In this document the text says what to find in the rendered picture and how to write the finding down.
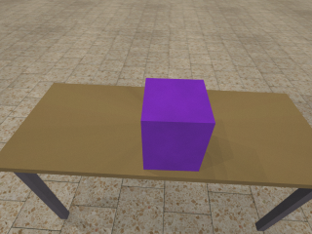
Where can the carton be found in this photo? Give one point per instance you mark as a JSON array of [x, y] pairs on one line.
[[176, 122]]

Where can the table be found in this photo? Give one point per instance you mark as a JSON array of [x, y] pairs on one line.
[[259, 139]]

